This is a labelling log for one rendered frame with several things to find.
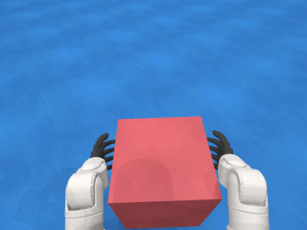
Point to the carton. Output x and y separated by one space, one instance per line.
162 173

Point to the robot right hand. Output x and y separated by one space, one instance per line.
223 147

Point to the robot left forearm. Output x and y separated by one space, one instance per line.
84 196

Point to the robot right forearm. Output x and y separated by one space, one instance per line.
247 194

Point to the robot left hand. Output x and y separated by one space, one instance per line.
100 151

